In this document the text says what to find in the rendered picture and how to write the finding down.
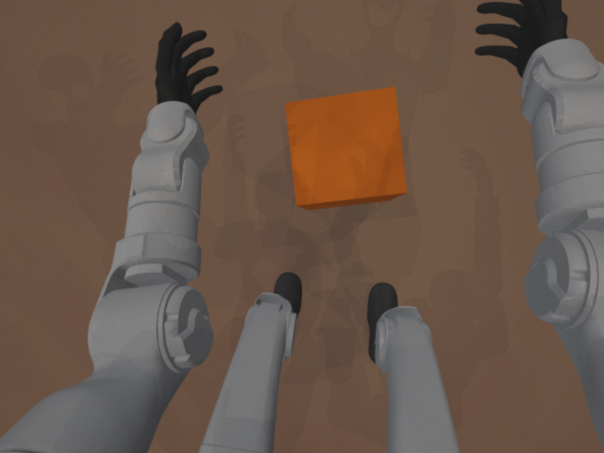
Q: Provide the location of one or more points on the right robot upper arm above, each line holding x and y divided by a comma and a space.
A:
565, 287

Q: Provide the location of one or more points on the robot right foot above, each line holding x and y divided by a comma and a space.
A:
381, 298

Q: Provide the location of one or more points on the left robot forearm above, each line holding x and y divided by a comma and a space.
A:
160, 243

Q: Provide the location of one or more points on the robot left hand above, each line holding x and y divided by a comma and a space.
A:
172, 82

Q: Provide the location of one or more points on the right robot forearm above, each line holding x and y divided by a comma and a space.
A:
563, 91

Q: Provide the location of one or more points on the robot left shin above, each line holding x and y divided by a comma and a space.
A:
271, 298

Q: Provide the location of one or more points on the robot right hand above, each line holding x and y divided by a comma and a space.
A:
542, 21

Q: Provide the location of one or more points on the left robot upper arm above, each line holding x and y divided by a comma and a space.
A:
143, 342

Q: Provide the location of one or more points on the carton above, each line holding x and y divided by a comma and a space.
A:
346, 149

